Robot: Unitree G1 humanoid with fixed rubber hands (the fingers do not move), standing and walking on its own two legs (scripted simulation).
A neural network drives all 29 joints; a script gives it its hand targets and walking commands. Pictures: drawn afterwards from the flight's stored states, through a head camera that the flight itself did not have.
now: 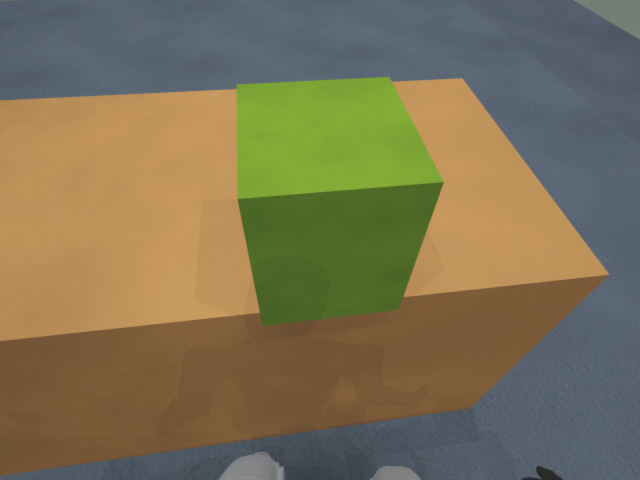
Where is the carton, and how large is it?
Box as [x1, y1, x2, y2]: [237, 77, 443, 325]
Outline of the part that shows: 389,77 237,84 237,195 262,325 398,309 443,181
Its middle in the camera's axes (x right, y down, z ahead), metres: +0.00 -0.05 +0.53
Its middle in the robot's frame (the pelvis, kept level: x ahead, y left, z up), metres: +0.44 +0.01 +0.10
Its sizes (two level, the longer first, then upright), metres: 0.210 0.200 0.250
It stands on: a pedestal, 0.70 m high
